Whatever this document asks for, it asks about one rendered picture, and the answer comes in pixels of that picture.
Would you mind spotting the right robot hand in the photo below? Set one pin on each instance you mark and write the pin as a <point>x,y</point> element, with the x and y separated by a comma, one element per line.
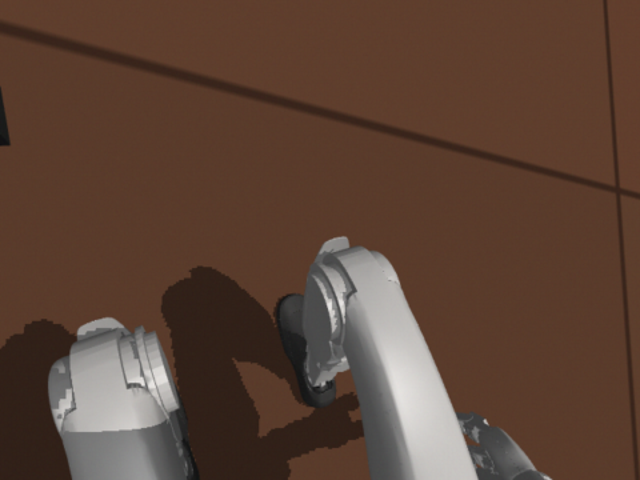
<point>499,456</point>

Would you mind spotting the left robot foot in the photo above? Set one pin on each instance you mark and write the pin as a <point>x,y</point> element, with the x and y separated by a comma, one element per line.
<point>193,473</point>

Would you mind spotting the right robot foot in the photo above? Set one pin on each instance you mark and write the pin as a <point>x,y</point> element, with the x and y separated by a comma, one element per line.
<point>289,321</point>

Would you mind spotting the small box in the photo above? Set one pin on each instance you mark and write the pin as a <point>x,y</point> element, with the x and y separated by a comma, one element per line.
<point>4,135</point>

